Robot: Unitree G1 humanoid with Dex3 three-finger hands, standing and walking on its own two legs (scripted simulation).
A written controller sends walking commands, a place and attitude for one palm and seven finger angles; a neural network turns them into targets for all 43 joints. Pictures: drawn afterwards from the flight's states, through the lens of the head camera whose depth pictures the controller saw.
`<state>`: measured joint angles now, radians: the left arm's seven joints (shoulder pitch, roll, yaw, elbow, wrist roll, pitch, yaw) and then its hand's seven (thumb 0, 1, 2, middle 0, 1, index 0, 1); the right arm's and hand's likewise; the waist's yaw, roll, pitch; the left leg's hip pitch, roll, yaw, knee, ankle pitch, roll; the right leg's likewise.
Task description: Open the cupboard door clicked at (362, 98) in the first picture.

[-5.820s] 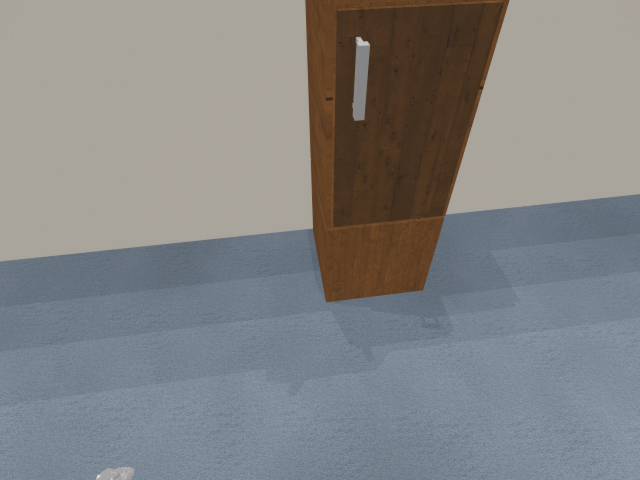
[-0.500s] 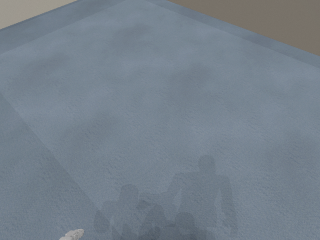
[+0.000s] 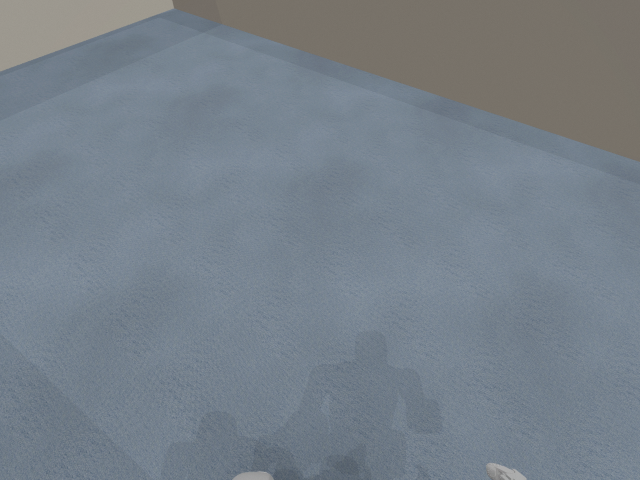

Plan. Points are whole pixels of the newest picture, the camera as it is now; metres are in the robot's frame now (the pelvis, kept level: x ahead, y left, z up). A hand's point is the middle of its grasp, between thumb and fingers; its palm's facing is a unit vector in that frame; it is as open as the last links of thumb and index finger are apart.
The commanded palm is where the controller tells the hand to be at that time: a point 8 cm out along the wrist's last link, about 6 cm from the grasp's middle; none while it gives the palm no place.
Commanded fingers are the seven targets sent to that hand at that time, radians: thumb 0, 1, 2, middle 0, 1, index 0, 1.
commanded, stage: walk to a spot facing it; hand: left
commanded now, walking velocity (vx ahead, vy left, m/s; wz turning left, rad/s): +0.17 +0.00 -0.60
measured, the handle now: out of the picture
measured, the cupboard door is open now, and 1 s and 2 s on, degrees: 0 0 0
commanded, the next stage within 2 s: turn to face it in 0.44 s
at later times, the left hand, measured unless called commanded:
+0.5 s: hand (226, 403) +0.25 +0.18 -0.17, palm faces -0.32 -0.92 -0.22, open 7.4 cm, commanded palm none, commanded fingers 0.00 0.90 0.90 -0.20 -0.30 -0.20 -0.30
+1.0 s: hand (260, 396) +0.27 +0.13 -0.18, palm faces -0.17 -0.97 -0.16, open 7.3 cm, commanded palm none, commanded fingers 0.00 0.90 0.90 -0.20 -0.30 -0.20 -0.30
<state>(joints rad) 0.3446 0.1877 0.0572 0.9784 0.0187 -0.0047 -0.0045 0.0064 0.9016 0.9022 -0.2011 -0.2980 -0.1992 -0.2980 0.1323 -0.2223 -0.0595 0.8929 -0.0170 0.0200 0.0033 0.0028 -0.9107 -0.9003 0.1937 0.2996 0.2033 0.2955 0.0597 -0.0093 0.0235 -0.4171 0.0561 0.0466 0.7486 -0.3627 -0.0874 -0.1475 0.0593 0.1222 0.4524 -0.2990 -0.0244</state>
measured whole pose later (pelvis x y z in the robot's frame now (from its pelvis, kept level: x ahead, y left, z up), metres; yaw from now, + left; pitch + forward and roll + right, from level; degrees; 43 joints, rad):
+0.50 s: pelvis +0.08 +0.02 +0.00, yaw -20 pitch +0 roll +0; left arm 0.14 0.23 0.10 0.92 0.02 0.07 -0.02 0.01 0.91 0.90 -0.19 -0.30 -0.19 -0.30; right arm 0.33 -0.18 -0.05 1.00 -0.02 0.00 -0.03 0.00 -0.92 -0.90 0.20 0.30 0.21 0.30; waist -0.03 -0.01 0.09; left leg -0.12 0.13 0.36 0.51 -0.36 -0.01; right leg -0.46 -0.08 -0.09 0.87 -0.35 0.05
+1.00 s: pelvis +0.13 -0.01 -0.02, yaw -12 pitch -1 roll -1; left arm 0.14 0.16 0.05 0.95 0.02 0.00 0.03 -0.01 0.91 0.90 -0.20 -0.30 -0.20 -0.30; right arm 0.24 -0.17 -0.06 0.99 -0.02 0.05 0.00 0.00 -0.92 -0.90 0.19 0.30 0.20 0.30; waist -0.02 -0.02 0.06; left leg -0.35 0.07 0.14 0.70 -0.31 -0.04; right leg -0.21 -0.10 -0.30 0.65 -0.41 0.00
